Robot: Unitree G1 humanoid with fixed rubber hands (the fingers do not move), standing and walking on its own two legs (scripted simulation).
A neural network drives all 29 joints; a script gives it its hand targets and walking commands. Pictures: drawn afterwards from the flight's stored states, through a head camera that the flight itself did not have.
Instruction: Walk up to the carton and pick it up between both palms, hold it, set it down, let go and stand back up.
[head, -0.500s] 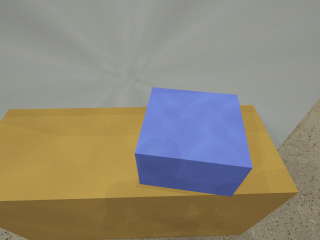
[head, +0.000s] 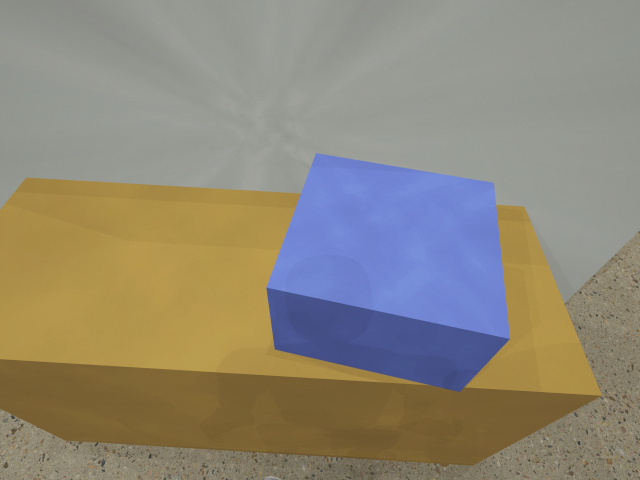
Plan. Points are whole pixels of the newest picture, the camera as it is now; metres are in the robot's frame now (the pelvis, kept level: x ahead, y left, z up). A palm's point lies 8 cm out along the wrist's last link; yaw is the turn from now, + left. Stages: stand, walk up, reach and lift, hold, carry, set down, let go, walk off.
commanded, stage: walk up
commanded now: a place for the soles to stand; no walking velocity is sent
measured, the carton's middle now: (384, 266) +0.46 -0.09 -0.05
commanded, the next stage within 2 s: none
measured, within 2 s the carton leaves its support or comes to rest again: neither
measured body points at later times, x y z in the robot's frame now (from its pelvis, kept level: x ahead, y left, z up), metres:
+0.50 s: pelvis +0.00 -0.07 +0.02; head +0.00 -0.07 +0.47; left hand +0.02 +0.17 -0.13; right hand +0.13 -0.29 -0.11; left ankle +0.01 +0.05 -0.71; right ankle -0.03 -0.14 -0.71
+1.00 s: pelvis +0.01 -0.05 +0.02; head +0.01 -0.06 +0.47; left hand +0.05 +0.18 -0.12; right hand +0.05 -0.30 -0.13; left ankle +0.01 +0.05 -0.71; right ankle -0.03 -0.14 -0.71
